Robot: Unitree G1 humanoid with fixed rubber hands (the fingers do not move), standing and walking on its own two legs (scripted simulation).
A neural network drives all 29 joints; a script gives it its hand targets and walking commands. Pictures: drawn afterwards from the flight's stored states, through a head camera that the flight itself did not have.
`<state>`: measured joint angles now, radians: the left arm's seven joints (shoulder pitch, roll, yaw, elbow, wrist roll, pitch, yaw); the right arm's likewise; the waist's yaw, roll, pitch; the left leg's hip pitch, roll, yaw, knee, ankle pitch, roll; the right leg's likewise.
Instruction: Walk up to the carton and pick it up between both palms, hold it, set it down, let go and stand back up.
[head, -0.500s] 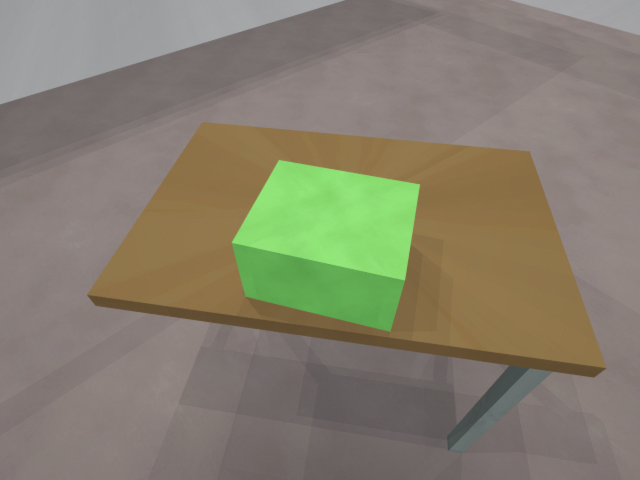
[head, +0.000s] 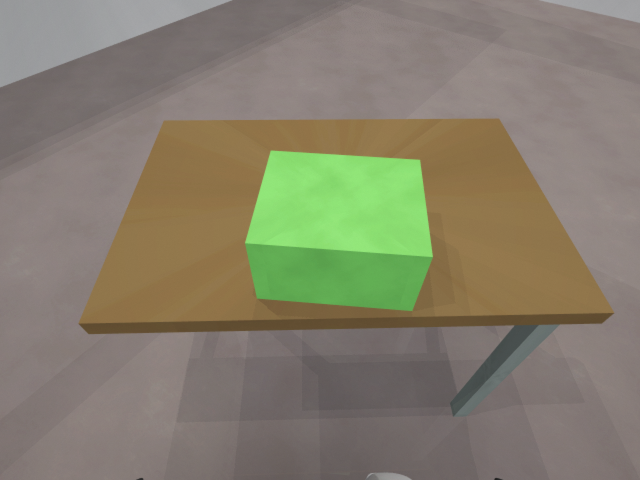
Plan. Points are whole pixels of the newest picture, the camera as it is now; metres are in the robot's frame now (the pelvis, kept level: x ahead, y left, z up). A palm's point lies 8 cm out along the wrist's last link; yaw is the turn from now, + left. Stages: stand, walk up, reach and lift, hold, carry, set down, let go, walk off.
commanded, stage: walk up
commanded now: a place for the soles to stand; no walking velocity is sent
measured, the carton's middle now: (339, 228) +0.49 -0.02 -0.01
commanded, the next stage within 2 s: none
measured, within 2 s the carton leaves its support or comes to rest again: neither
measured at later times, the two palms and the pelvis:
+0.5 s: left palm out of the picture +0.12 +0.26 -0.11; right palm out of the picture +0.06 -0.23 -0.11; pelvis +0.02 +0.03 +0.01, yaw -9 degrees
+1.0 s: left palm out of the picture +0.13 +0.26 -0.11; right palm out of the picture +0.02 -0.24 -0.12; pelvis +0.02 +0.02 +0.01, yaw -14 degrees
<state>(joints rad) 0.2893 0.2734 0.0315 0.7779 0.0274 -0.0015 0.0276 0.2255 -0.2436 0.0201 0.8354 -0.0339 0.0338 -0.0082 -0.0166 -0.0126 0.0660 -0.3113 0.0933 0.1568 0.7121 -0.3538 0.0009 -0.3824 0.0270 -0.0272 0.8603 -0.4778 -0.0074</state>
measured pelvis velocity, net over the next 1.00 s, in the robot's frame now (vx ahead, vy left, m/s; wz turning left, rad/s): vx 0.02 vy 0.02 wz -0.24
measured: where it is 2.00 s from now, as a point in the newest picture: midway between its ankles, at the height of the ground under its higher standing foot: outside the picture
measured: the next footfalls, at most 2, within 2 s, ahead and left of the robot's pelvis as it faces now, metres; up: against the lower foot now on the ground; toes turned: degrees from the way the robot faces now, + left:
right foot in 0.02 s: +0.05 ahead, -0.08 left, +0.00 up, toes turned -12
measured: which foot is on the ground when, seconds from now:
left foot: down 0.00-1.00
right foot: up 0.00-0.00, down 0.02-1.00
